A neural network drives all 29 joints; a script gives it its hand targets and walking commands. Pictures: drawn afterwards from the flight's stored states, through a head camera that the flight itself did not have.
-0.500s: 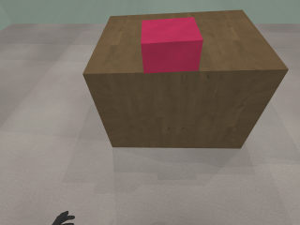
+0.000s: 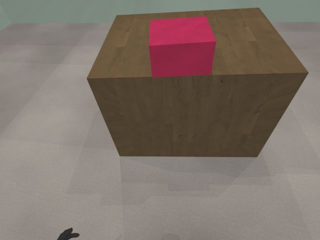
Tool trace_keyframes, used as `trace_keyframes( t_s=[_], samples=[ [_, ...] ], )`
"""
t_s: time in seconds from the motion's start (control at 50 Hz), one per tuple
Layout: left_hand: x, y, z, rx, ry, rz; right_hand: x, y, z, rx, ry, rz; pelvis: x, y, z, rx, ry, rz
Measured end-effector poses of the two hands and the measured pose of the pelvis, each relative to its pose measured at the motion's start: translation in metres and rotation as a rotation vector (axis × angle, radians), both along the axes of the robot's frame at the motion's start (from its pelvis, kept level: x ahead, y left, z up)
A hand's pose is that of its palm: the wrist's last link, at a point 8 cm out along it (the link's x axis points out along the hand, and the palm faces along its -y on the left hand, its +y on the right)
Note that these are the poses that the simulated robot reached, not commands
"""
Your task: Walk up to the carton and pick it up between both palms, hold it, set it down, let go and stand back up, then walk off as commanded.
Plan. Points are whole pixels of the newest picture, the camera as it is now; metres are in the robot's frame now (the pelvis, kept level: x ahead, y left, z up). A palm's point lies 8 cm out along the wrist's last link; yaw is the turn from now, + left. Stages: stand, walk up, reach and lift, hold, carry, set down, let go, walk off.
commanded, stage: stand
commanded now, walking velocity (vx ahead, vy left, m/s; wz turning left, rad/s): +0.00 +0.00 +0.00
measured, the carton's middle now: (179, 46) +0.90 -0.02 +0.02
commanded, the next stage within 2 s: none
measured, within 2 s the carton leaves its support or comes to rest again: neither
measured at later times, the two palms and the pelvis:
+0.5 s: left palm out of the picture +0.08 +0.30 -0.09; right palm out of the picture +0.07 -0.30 -0.11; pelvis +0.00 +0.00 +0.00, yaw +0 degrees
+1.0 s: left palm out of the picture +0.08 +0.30 -0.09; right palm out of the picture +0.06 -0.30 -0.11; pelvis +0.00 +0.00 +0.00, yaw +0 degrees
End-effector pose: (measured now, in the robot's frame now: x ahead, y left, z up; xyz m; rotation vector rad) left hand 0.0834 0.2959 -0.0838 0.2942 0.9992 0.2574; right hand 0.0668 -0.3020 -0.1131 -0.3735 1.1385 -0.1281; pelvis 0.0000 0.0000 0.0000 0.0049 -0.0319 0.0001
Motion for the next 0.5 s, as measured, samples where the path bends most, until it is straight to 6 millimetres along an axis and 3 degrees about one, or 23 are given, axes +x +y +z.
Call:
trace_keyframes(
  t_s=[0.5],
  samples=[
    [-0.0037, 0.0016, -0.0023, -0.003, 0.019, 0.006, -0.0009, -0.0003, -0.0008, -0.004, 0.018, -0.008, 0.0005, 0.0012, 0.0007, -0.002, 0.003, 0.000]
  ],
)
